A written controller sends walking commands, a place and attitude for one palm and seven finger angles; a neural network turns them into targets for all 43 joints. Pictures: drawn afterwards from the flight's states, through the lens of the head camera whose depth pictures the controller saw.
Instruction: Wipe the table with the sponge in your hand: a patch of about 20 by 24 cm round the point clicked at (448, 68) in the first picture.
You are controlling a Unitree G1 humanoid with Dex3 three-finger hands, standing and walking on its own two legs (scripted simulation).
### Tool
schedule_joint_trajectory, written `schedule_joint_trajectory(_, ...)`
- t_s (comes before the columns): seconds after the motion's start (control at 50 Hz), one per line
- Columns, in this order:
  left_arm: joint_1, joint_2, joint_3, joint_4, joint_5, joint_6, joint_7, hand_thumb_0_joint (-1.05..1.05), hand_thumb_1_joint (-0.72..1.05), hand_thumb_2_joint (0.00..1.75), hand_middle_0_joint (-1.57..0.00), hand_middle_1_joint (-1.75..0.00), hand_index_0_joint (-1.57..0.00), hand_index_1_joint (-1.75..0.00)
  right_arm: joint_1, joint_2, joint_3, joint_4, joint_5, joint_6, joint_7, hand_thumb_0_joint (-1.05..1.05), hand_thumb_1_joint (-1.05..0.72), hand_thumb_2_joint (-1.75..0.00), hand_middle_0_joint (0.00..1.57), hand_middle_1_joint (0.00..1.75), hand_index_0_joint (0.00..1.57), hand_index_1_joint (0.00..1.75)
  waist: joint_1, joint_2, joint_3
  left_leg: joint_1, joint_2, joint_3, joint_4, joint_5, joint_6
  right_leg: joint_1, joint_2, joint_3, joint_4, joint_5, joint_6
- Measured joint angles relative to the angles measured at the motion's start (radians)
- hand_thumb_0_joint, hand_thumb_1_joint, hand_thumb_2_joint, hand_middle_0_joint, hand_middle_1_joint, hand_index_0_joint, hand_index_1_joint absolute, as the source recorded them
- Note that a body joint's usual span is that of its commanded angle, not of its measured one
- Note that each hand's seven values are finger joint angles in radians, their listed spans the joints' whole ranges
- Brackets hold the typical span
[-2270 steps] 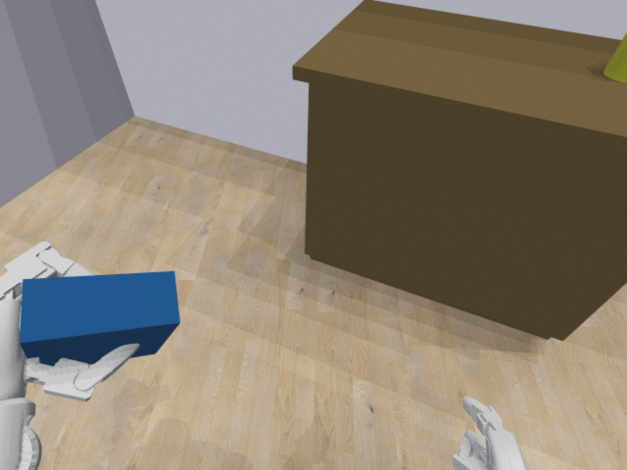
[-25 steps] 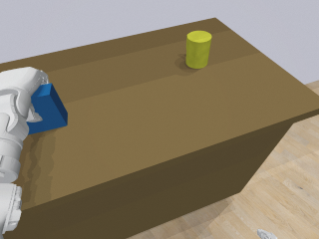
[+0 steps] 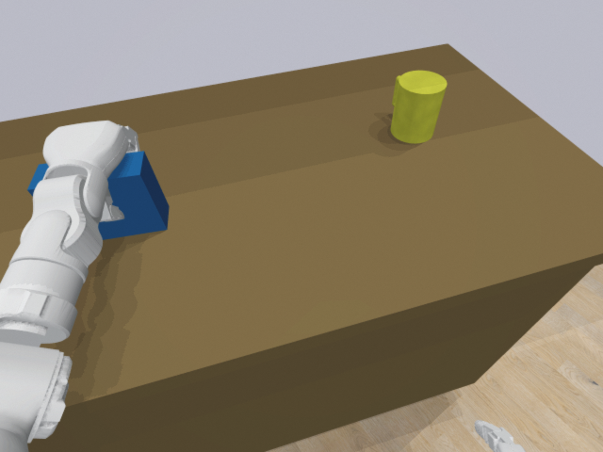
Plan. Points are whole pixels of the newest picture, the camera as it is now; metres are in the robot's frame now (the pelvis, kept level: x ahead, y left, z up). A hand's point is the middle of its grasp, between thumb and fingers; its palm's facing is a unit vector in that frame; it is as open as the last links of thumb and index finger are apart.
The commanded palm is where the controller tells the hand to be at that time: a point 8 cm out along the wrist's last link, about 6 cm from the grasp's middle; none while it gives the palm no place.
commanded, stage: slide across to the middle lane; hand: left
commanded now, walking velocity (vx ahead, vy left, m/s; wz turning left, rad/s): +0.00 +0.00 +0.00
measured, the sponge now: (112, 208) +0.40 +0.32 +0.11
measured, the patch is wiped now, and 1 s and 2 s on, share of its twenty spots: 0.30 0.40 0.55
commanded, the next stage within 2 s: wipe back along the middle lane in 0.38 s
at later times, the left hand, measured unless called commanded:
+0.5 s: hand (163, 168) +0.43 +0.23 +0.15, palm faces +0.06 -0.03 -1.00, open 9.0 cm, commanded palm +0.39 +0.22 +0.20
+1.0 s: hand (174, 194) +0.38 +0.21 +0.15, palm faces +0.08 -0.05 -1.00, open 9.0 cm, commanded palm +0.34 +0.20 +0.18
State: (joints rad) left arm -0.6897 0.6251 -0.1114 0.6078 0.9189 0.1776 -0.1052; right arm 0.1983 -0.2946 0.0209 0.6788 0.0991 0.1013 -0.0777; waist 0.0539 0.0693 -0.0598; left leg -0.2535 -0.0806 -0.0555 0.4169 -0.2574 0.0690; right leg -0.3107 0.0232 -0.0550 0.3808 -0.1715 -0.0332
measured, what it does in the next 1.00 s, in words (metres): stands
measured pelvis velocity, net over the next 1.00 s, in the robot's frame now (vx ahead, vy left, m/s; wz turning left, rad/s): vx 0.01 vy -0.01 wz -0.03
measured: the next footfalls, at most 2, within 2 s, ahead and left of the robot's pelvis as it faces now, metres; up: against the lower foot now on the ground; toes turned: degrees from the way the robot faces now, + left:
none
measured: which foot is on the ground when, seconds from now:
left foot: down 0.00-1.00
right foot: down 0.00-1.00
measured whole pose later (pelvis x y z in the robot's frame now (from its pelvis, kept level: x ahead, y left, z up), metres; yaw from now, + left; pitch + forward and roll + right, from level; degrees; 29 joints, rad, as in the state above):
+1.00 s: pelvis +0.01 -0.01 +0.00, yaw -2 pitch +2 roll +0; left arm -0.51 0.43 -0.28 0.21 0.96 0.58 -0.09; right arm 0.04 -0.28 0.08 0.65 0.09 0.14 -0.02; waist 0.08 0.09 -0.06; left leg -0.14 -0.07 -0.03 0.38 -0.27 0.06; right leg -0.23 0.04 -0.03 0.40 -0.20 -0.05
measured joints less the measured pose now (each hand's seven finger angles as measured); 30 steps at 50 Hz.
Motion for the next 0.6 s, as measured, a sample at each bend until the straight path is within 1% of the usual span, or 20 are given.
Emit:
schedule_joint_trajectory(0.16, -0.034, -0.066, -0.068, -0.052, 0.011, 0.072, -0.012, 0.01, -0.47, 1.15, -0.83, -1.42, -0.84, -1.46, -0.052, 0.021, 0.023, -0.014, -0.011, -0.027, 0.013, 0.01, -0.90, -0.90, 0.20, 0.30, 0.20, 0.30, 0.000, -0.004, 0.003, 0.034, -0.010, -0.004, -0.032, 0.003, 0.009, 0.030, -0.010, 0.000, -0.020, -0.006, 0.007)
schedule_joint_trajectory(0.26, -0.008, -0.109, -0.088, -0.128, 0.024, 0.116, -0.004, 0.01, -0.47, 1.14, -0.83, -1.42, -0.84, -1.46, -0.072, 0.023, 0.026, -0.024, -0.024, -0.029, 0.033, 0.01, -0.90, -0.90, 0.20, 0.30, 0.20, 0.30, 0.003, 0.009, -0.001, 0.051, -0.014, 0.002, -0.050, 0.000, 0.012, 0.041, -0.013, 0.007, -0.028, -0.013, 0.013)
schedule_joint_trajectory(0.38, 0.051, -0.161, -0.116, -0.243, 0.021, 0.201, 0.020, 0.01, -0.45, 1.13, -0.82, -1.43, -0.84, -1.45, -0.091, 0.017, 0.025, -0.017, -0.033, -0.018, 0.061, 0.01, -0.90, -0.90, 0.20, 0.30, 0.20, 0.30, 0.023, 0.029, -0.009, 0.065, -0.020, 0.004, -0.062, 0.003, 0.005, 0.052, -0.020, 0.012, -0.032, -0.021, 0.021)
schedule_joint_trajectory(0.5, 0.048, -0.202, -0.172, -0.286, 0.025, 0.299, 0.021, 0.02, -0.44, 1.12, -0.81, -1.44, -0.83, -1.45, -0.120, 0.017, 0.031, 0.000, -0.030, -0.011, 0.070, 0.01, -0.91, -0.90, 0.20, 0.30, 0.20, 0.30, 0.041, 0.032, -0.011, 0.073, -0.020, -0.004, -0.061, -0.004, 0.007, 0.059, -0.021, 0.004, -0.025, -0.031, 0.020)
schedule_joint_trajectory(0.6, 0.064, -0.221, -0.189, -0.318, 0.033, 0.342, 0.005, 0.03, -0.43, 1.11, -0.80, -1.44, -0.83, -1.45, -0.149, 0.021, 0.040, -0.007, -0.032, -0.003, 0.074, 0.01, -0.91, -0.90, 0.20, 0.30, 0.20, 0.30, 0.044, 0.031, -0.013, 0.083, -0.016, 0.000, -0.057, -0.005, 0.004, 0.067, -0.017, 0.007, -0.021, -0.033, 0.016)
